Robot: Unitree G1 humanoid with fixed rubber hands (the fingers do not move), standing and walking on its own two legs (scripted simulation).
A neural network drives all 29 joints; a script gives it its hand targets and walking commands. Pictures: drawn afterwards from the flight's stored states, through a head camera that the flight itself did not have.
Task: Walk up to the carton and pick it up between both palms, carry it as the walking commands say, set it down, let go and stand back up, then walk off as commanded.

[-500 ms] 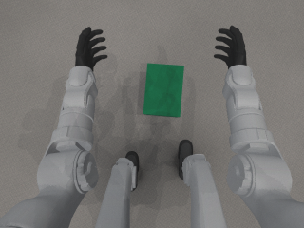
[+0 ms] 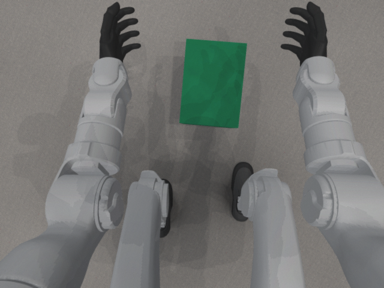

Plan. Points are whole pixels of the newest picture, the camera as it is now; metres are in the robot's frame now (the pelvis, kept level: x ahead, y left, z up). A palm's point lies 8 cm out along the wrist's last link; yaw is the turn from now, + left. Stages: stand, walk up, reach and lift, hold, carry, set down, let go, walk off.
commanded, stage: reach and lift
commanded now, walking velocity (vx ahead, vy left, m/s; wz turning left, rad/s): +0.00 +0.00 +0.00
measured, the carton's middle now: (211, 88) +0.51 -0.03 -0.44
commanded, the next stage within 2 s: none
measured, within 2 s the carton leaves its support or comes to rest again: leaves its support in 1.96 s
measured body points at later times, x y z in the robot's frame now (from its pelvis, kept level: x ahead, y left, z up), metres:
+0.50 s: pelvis -0.02 +0.00 -0.11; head +0.34 -0.02 +0.16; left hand +0.52 +0.15 -0.28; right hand +0.52 -0.19 -0.29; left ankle +0.06 +0.14 -0.49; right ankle +0.12 -0.14 -0.49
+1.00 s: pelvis -0.03 +0.00 -0.16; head +0.36 +0.00 +0.07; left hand +0.52 +0.16 -0.37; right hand +0.53 -0.18 -0.36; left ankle +0.06 +0.14 -0.49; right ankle +0.12 -0.14 -0.49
